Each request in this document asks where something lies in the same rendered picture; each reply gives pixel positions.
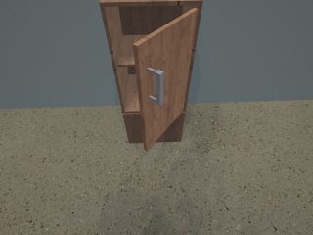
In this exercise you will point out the cupboard door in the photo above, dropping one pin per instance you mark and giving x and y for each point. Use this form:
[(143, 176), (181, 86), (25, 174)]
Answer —
[(168, 49)]

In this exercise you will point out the handle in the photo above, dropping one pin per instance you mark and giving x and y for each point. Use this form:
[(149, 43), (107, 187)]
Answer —
[(159, 74)]

